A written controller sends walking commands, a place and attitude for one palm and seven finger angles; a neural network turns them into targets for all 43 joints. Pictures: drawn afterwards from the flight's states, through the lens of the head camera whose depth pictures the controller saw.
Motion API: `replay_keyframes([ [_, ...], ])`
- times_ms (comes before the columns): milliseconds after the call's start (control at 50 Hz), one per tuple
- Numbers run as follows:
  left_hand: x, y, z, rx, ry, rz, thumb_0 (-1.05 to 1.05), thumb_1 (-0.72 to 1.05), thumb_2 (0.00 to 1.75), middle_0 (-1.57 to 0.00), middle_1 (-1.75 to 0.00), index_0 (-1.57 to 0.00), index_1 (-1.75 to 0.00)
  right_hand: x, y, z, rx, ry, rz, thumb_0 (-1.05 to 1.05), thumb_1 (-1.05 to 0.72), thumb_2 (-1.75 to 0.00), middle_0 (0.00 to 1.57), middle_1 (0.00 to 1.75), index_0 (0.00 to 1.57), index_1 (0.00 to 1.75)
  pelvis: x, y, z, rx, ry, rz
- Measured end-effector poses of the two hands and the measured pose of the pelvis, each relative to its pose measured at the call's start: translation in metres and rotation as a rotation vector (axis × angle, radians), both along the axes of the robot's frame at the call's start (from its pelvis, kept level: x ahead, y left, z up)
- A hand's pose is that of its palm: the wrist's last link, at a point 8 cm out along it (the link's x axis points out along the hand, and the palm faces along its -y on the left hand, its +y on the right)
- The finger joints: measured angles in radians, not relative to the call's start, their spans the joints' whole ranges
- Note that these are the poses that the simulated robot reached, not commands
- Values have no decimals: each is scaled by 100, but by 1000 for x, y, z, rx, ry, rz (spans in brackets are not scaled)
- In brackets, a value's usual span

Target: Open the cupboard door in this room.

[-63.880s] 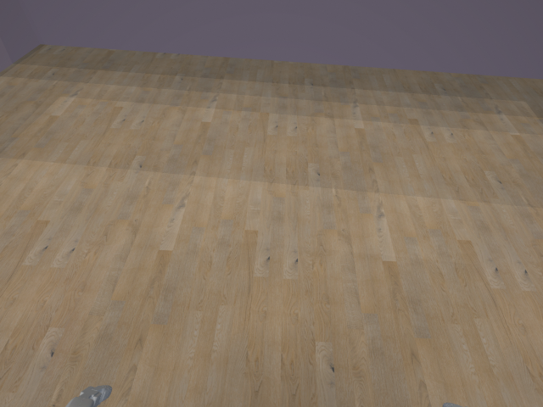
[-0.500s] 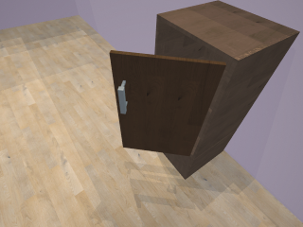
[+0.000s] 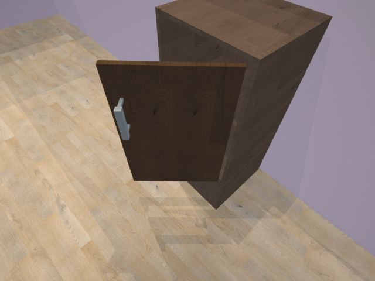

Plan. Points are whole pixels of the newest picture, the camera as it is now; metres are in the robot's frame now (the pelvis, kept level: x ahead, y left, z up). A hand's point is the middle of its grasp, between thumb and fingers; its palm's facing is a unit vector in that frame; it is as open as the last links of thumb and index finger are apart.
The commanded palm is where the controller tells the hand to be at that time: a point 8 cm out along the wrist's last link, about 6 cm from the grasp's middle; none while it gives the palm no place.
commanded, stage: come to a stop and stand still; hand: left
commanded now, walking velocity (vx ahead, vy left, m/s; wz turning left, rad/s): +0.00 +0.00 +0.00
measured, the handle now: (123, 119) +0.55 +0.22 -0.02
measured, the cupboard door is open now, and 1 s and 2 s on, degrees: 47 47 47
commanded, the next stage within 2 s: look again from close up in 1.28 s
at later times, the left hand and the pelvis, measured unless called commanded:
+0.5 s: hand out of the picture +0.02 +0.12 -0.16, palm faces +0.05 -0.97 -0.25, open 7.3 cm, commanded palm none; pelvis +0.00 -0.07 +0.00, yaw +3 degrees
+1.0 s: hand out of the picture +0.02 +0.11 -0.17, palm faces +0.08 -0.98 -0.19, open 7.4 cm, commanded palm none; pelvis +0.03 -0.06 +0.01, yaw +3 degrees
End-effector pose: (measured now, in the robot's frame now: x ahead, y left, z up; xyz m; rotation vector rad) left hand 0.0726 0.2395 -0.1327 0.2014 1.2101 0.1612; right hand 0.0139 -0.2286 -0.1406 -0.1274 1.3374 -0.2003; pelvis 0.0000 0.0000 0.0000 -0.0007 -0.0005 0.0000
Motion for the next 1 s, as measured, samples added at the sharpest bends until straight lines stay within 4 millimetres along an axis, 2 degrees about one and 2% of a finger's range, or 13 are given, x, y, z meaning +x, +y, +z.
replay_keyframes([
  [60,-1,-12,0,28,-18,-33,0,91,90,-19,-30,-19,-30,-8,-14,-14,24,-25,-10,0,-91,-90,20,30,20,30,-5,-13,-9,16,-8,-8],
  [200,-17,-49,12,32,-35,-34,1,91,90,-19,-30,-20,-30,-22,-29,-25,94,-41,-1,1,-91,-90,20,30,20,30,-10,-38,-6,25,-38,26],
  [360,-42,-66,12,34,8,13,0,93,90,-20,-30,-20,-30,-40,-42,-24,114,29,29,0,-91,-90,20,30,20,30,-12,-61,-3,28,-36,39],
  [520,-68,-78,5,-3,106,63,1,92,90,-20,-30,-20,-30,-47,-54,-14,88,118,50,0,-91,-90,20,30,20,30,-2,-69,1,19,-22,52],
  [600,-75,-85,2,-30,147,82,1,92,90,-20,-30,-20,-30,-38,-57,-9,72,133,63,0,-91,-90,20,30,20,30,5,-70,3,16,-16,56],
  [700,-77,-90,-2,-57,179,95,1,92,90,-20,-30,-20,-30,-14,-54,-5,57,109,79,0,-91,-90,20,30,20,30,15,-68,5,15,-11,55],
  [860,-67,-87,-3,-66,177,104,1,91,90,-20,-30,-20,-30,30,-50,-3,32,36,100,1,-93,-90,20,30,20,30,28,-61,7,15,-17,52],
  [1000,-57,-77,-3,-57,168,98,1,91,90,-20,-30,-20,-30,51,-50,0,18,2,109,1,-93,-90,20,30,20,30,35,-56,8,17,-16,50],
])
